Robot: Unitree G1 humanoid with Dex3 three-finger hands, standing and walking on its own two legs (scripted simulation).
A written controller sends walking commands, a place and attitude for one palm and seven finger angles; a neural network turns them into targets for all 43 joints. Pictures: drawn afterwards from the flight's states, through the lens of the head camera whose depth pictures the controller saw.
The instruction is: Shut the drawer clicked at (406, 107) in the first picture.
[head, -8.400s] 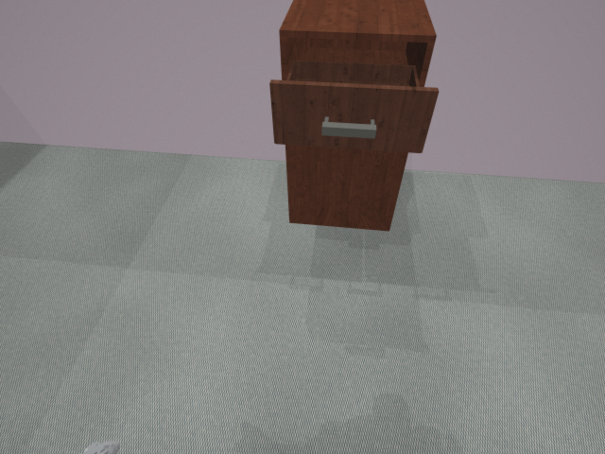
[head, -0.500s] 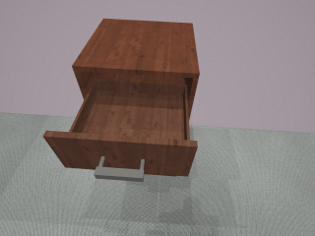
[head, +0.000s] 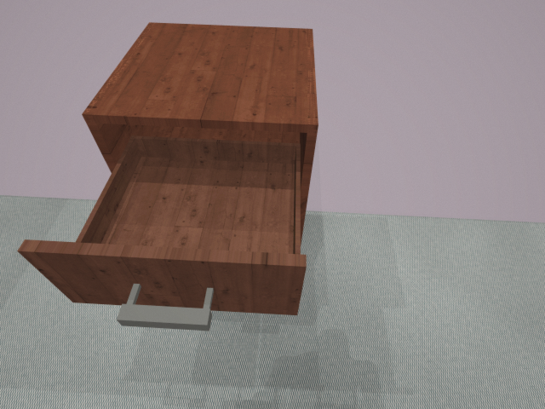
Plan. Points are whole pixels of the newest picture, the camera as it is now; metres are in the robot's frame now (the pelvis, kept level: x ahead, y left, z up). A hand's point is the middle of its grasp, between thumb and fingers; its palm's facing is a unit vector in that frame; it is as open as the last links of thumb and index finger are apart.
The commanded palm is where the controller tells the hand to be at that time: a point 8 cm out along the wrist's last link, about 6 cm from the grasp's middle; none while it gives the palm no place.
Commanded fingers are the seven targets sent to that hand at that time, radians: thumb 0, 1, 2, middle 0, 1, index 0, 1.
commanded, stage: come to a stop and stand still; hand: left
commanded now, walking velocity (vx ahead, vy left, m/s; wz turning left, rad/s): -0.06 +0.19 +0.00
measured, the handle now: (169, 304) +0.28 +0.18 -0.03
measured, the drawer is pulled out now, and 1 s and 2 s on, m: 0.30 0.30 0.30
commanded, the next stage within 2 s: look again from close up in 1.14 s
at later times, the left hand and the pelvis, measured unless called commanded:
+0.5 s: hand out of the picture +0.00 +0.21 -0.16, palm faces +0.03 -0.98 -0.22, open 7.4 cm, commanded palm none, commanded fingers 0.00 0.90 0.90 -0.20 -0.30 -0.20 -0.30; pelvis -0.02 +0.02 +0.01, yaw +0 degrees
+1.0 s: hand out of the picture -0.03 +0.20 -0.17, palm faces +0.03 -0.99 -0.16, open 7.4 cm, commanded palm none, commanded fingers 0.00 0.90 0.90 -0.20 -0.30 -0.20 -0.30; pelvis -0.01 +0.04 +0.01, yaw +0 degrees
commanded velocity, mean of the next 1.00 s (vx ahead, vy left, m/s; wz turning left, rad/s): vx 0.00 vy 0.02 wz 0.00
